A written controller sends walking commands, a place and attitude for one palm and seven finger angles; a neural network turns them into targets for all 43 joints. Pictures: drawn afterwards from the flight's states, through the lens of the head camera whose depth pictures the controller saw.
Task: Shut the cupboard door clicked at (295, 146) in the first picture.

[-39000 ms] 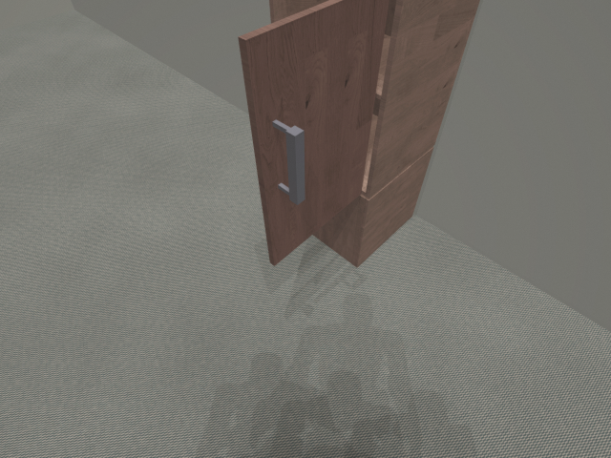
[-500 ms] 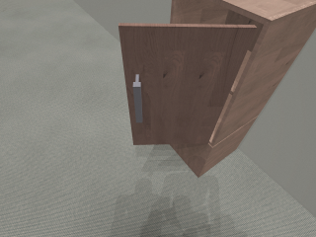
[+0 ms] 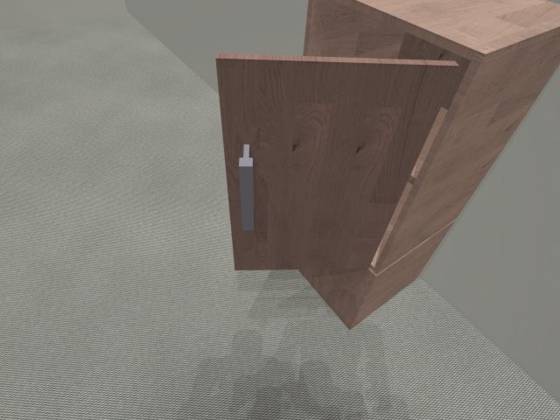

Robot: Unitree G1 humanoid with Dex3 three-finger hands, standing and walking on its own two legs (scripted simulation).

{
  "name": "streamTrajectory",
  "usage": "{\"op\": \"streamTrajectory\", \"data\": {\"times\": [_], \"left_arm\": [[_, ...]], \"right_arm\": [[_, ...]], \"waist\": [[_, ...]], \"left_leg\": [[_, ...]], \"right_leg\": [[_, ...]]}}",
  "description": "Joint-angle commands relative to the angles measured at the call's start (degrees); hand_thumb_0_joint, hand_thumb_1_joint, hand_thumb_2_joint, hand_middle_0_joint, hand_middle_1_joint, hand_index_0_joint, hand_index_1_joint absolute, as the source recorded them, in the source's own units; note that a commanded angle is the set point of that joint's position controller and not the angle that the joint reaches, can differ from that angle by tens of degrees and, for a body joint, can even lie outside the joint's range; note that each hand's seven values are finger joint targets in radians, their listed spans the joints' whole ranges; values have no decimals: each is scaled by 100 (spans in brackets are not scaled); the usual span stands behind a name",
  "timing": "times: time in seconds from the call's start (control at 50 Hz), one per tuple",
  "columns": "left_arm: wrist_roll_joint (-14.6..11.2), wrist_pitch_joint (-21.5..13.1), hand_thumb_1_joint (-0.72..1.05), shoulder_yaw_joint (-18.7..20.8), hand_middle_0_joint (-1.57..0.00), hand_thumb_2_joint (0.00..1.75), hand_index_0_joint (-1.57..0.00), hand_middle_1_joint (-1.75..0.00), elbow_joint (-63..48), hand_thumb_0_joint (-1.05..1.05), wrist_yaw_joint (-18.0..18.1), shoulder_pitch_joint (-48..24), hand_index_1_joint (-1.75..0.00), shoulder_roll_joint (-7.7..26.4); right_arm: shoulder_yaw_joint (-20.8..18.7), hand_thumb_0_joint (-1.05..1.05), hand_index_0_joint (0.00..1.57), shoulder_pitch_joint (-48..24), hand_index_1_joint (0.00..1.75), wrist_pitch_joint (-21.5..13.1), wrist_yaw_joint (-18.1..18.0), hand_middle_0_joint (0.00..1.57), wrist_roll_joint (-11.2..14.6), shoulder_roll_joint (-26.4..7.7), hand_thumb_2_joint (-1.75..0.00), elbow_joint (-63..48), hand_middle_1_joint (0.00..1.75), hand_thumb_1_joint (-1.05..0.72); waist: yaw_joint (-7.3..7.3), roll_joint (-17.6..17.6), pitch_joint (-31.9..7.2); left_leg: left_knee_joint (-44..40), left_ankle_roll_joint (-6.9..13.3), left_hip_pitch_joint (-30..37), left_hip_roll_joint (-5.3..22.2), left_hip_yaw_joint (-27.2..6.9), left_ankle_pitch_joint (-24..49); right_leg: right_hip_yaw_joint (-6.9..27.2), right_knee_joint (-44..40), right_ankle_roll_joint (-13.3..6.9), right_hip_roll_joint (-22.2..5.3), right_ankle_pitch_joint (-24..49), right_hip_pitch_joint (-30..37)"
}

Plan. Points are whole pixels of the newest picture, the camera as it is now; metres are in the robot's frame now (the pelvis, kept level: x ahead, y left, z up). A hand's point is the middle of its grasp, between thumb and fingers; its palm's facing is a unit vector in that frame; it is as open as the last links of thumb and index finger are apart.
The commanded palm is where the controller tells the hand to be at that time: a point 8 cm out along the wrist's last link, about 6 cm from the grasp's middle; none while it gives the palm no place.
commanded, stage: shuffle to correct the standing spot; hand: left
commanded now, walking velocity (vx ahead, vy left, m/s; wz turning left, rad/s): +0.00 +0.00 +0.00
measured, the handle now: (247, 189) +0.53 +0.10 +0.00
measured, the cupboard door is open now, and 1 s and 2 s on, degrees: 57 57 57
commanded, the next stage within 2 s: come to a stop and stand still in 1.12 s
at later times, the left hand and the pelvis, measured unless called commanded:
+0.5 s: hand out of the picture -0.05 +0.14 -0.18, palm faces +0.10 -0.98 -0.18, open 7.4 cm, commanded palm none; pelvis +0.02 -0.03 -0.01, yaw +4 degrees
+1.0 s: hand out of the picture +0.10 +0.12 -0.17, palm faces +0.11 -0.98 -0.14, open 7.3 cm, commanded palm none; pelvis +0.07 -0.06 +0.01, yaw +5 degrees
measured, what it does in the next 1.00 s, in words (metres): lifts its right foot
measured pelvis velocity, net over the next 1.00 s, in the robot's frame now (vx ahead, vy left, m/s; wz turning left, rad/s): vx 0.07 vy -0.06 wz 0.09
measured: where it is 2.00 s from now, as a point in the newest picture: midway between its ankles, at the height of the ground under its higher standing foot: outside the picture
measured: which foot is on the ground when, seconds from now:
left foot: down 0.00-1.00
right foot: down 0.00-0.66, up 0.68-1.00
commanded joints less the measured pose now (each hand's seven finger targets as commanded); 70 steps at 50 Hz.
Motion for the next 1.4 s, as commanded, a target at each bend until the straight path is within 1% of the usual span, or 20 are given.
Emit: {"op": "streamTrajectory", "data": {"times": [0.0,0.26,0.34,0.38,0.42,0.52,0.58,0.6,0.62,0.64,0.7,0.8,0.98,1.04,1.08,1.12,1.14,1.22,1.3,1.38], "left_arm": [[-13,-54,90,101,-20,90,-20,-30,-192,0,10,445,-30,721],[121,153,90,135,-20,90,-20,-30,-71,0,-182,873,-30,398],[95,114,90,197,-20,90,-20,-30,-31,0,-193,1162,-30,477],[102,112,90,260,-20,90,-20,-30,24,0,-140,1377,-30,654],[131,39,90,232,-20,90,-20,-30,39,0,-87,1488,-30,558],[154,-23,90,186,-20,90,-20,-30,248,0,6,1673,-30,446],[81,27,90,159,-20,90,-20,-30,198,0,-44,1242,-30,451],[38,37,90,163,-20,90,-20,-30,181,0,-73,1246,-30,420],[-15,28,90,153,-20,90,-20,-30,100,0,-99,1399,-30,163],[10,13,90,150,-20,90,-20,-30,-71,0,-99,1255,-30,277],[149,161,90,290,-20,90,-20,-30,-107,0,-136,656,-30,277],[143,354,90,322,-20,90,-20,-30,20,0,-296,1045,-30,-119],[101,334,90,373,-20,90,-20,-30,-644,0,-377,-435,-30,76],[62,274,90,413,-20,90,-20,-30,-651,0,-389,-173,-30,143],[74,196,90,467,-20,90,-20,-30,-501,0,-367,325,-30,435],[148,183,90,598,-20,90,-20,-30,-427,0,-272,768,-30,1199],[128,214,90,540,-20,90,-20,-30,-485,0,-244,812,-30,1079],[91,134,90,395,-20,90,-20,-30,-656,0,-134,-66,-30,403],[60,-62,90,291,-20,90,-20,-30,-441,0,-33,285,-30,331],[-8,-56,90,306,-20,90,-20,-30,-308,0,-20,321,-30,547]], "right_arm": [[-185,0,20,66,30,-104,-35,20,7,-822,-90,-263,30,-90],[-414,0,20,235,30,83,-73,20,-64,-1065,-90,-308,30,-90],[-386,0,20,120,30,43,-60,20,-54,-805,-90,-374,30,-90],[-296,0,20,-25,30,33,-47,20,-30,-385,-90,-447,30,-90],[-311,0,20,-331,30,18,-27,20,-63,-322,-90,-559,30,-90],[-245,0,20,-355,30,43,-1,20,-36,-31,-90,-498,30,-90],[-268,0,20,600,30,-2,-48,20,-47,-29,-90,-131,30,-90],[-324,0,20,1200,30,-21,-103,20,-67,-301,-90,63,30,-90],[-454,0,20,1646,30,-51,-168,20,-122,-869,-90,119,30,-90],[-476,0,20,1867,30,-12,-197,20,-67,-1147,-90,108,30,-90],[-398,0,20,840,30,-32,-218,20,-70,-713,-90,-99,30,-90],[-399,0,20,354,30,-133,-153,20,-90,-618,-90,-334,30,-90],[-624,0,20,872,30,39,-102,20,-181,-927,-90,-361,30,-90],[-687,0,20,738,30,89,-103,20,-182,-1093,-90,-399,30,-90],[-678,0,20,748,30,112,-77,20,-139,-909,-90,-377,30,-90],[-497,0,20,618,30,145,-71,20,-77,-232,-90,-609,30,-90],[-500,0,20,447,30,192,-105,20,-84,-356,-90,-670,30,-90],[-516,0,20,657,30,247,-49,20,-99,-337,-90,-390,30,-90],[-282,0,20,477,30,188,5,20,-47,151,-90,-350,30,-90],[-247,0,20,558,30,174,-37,20,44,65,-90,-255,30,-90]], "waist": [[39,156,24],[24,597,189],[159,106,31],[250,-995,216],[307,-851,454],[231,-313,370],[-288,-297,6],[-511,54,-383],[-584,1274,-685],[-589,1285,-825],[-204,572,570],[186,831,334],[-323,1137,309],[-157,1144,-66],[82,538,-276],[343,-1944,-377],[445,-1496,-341],[-78,-871,-154],[-20,24,-189],[-27,-186,-292]], "left_leg": [[-445,11,528,786,-870,1473],[-1379,594,-69,1594,-2242,-1543],[-465,213,-824,996,-1277,-841],[864,-53,-1646,230,-160,-743],[2260,-87,-2096,219,-40,-1587],[2088,-93,-1970,357,191,-1388],[406,-48,100,169,474,61],[40,109,1291,561,-24,928],[-317,816,2081,2186,-2115,2301],[-862,1474,2147,3174,-3374,3290],[-1309,1158,148,2721,-2396,1745],[-1487,536,-581,1757,-579,997],[-1464,560,20,1876,-1024,133],[-984,419,8,1919,-1090,308],[-117,28,-498,1463,-652,137],[2397,-409,-2177,263,346,-2558],[3323,-322,-2206,335,-100,-2519],[3892,-450,-1874,596,-74,-1318],[1946,-540,-1047,503,-64,-1109],[85,-517,-49,339,-77,-331]], "right_leg": [[493,-506,-141,-618,1478,-477],[-230,403,-98,-267,-355,-1072],[76,-577,-236,-610,-221,-119],[934,-1287,-585,-1322,-76,342],[1105,-1180,-999,-1796,2342,376],[249,-530,-1064,-1464,4693,763],[-337,365,-691,-946,4405,-129],[-361,1264,-480,-795,3640,-781],[-754,2721,-89,-271,1069,-1968],[-333,3893,-62,-71,-1296,-2483],[172,4410,22,-536,-581,-2743],[-205,3708,238,-520,626,-2046],[-538,1398,322,-477,182,-1960],[-617,504,245,-305,303,-1189],[-527,-631,180,-310,1013,-28],[1217,-1106,-521,-2045,2143,766],[1154,-1129,-956,-2075,2229,338],[136,-954,-1021,-1363,2797,-218],[315,-789,-1079,-1559,4008,-188],[494,-389,-949,-1566,4350,-14]]}}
